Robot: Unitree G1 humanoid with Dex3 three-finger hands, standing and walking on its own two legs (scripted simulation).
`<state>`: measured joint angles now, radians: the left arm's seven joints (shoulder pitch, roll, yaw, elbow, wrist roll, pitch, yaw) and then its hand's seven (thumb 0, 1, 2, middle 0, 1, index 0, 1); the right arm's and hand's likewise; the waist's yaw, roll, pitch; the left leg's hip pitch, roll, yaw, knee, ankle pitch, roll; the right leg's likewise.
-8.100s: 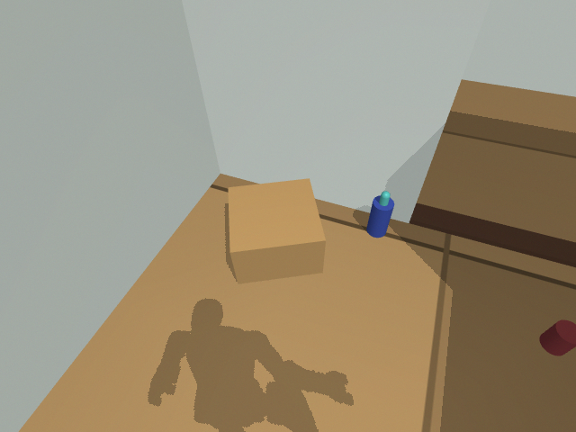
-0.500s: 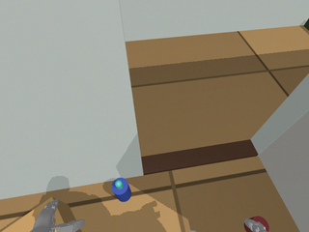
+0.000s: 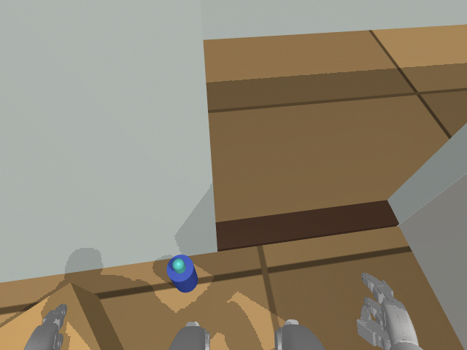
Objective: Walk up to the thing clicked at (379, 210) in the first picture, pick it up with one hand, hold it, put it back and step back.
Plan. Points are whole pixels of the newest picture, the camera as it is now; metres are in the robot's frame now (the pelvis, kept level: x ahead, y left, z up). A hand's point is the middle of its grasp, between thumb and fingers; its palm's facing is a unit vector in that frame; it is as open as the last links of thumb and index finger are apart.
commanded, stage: go down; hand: left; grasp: from the side
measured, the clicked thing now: (182, 272) +0.39 +0.19 -0.57
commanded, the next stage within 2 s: none
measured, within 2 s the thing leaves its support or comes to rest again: neither
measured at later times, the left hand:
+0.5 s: hand (81, 309) +0.22 +0.33 -0.18, palm faces +0.15 -0.96 -0.25, open 17.5 cm
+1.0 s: hand (80, 286) +0.27 +0.37 -0.24, palm faces +0.17 -0.97 -0.18, open 17.5 cm
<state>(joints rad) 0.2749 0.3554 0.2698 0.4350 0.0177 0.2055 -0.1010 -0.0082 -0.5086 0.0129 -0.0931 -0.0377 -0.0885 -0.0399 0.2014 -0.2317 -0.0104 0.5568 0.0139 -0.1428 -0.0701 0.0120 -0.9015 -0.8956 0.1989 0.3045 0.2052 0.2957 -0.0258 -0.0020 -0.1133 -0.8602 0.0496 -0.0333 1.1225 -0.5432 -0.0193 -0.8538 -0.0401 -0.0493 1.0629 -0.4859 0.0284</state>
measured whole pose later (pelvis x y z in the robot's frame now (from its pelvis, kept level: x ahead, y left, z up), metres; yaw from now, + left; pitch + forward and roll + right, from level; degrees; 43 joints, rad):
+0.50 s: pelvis -0.04 +0.00 -0.11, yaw +0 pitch +27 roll -3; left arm -0.04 0.51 0.49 0.66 -0.08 -0.14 -0.33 -0.01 -0.57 0.02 -0.09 -0.05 -0.09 -0.06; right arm 0.16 -0.29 0.00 0.58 -0.01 -0.21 -0.06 0.01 -0.93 -0.90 0.20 0.30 0.21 0.30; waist -0.03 -0.02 -0.17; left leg -1.40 0.04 -0.06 1.59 -0.66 -0.02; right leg -1.40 -0.05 -0.04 1.53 -0.60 0.03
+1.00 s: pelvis -0.07 -0.01 -0.20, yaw -2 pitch +33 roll -4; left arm -0.35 0.70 0.70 0.94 -0.13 -0.30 -0.55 -0.02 -0.57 0.03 -0.08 -0.07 -0.07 -0.08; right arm 0.14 -0.34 0.04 0.66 -0.01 -0.18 -0.05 0.01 -0.90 -0.90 0.20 0.30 0.21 0.30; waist -0.05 -0.01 -0.16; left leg -1.80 0.03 -0.10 1.91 -0.70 -0.04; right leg -1.78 -0.05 -0.05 1.85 -0.63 0.01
